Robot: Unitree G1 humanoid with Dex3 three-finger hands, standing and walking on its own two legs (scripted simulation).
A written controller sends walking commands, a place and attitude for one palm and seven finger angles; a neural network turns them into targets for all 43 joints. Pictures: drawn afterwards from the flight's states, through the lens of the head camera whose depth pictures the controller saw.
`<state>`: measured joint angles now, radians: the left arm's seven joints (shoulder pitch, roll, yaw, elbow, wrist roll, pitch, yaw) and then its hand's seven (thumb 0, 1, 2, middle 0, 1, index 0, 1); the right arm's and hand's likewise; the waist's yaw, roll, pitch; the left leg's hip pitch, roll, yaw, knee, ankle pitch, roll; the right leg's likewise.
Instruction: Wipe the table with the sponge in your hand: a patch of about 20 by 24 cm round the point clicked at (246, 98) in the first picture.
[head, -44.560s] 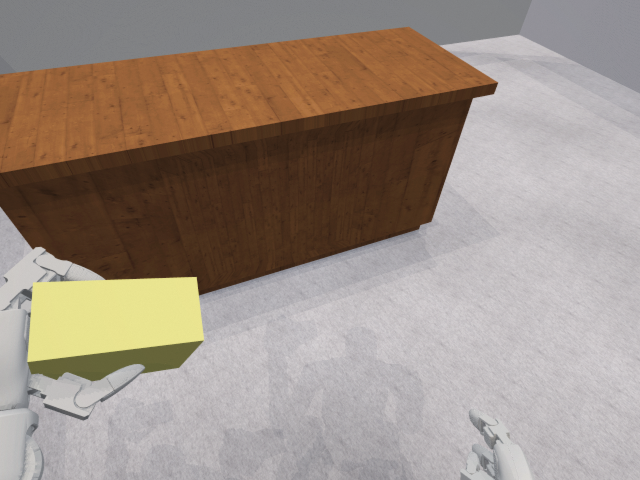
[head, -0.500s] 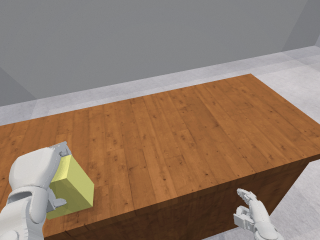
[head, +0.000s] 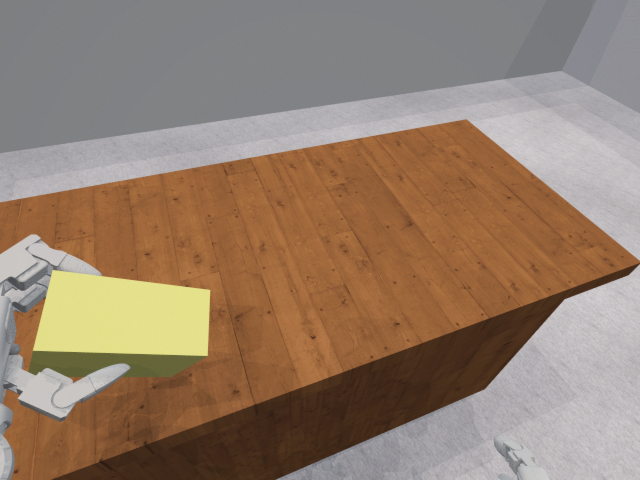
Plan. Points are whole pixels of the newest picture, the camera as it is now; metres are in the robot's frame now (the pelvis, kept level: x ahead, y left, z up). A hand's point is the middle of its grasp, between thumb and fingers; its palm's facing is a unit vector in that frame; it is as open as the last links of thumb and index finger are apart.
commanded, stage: step back with the hand held close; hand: left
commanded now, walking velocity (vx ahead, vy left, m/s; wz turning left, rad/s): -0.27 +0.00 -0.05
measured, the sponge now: (146, 333) +0.23 +0.19 +0.13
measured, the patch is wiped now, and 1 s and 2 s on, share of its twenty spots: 1.00 1.00 1.00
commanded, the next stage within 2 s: stop stepping back and stand still in 1.20 s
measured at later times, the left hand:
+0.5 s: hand (30, 371) +0.17 +0.25 +0.17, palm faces +0.40 -0.83 -0.38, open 10.6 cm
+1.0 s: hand out of the picture +0.12 +0.26 +0.17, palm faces +0.45 -0.81 -0.39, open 10.6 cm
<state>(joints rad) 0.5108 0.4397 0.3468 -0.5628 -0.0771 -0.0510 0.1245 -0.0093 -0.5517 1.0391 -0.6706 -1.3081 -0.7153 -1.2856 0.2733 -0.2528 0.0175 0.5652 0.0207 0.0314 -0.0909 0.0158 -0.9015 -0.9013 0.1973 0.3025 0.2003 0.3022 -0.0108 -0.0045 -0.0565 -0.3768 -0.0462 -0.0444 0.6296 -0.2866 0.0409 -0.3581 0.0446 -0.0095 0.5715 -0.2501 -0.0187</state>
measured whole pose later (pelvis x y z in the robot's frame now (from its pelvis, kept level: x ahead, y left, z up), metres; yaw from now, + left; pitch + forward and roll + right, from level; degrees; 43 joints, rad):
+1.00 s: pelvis -0.09 +0.01 -0.02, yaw +1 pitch -1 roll -5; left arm 0.44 0.38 0.39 -0.56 0.01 -0.13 0.14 -0.01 -0.56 1.05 -0.68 -1.31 -0.72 -1.29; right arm 0.25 -0.22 0.01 0.59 -0.02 -0.06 -0.06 0.02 -0.90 -0.90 0.20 0.30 0.20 0.30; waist -0.01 0.04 -0.03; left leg -0.56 0.03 -0.03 0.80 -0.23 0.05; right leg -0.41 0.11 0.02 0.70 -0.30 0.00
